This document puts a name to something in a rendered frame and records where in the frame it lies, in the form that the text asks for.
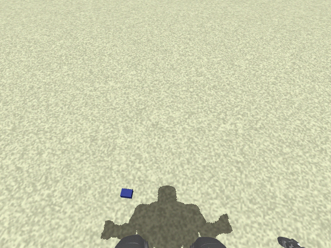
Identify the small box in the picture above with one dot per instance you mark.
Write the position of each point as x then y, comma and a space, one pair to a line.
126, 193

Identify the right robot hand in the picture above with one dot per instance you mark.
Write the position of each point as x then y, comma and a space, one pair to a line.
288, 243

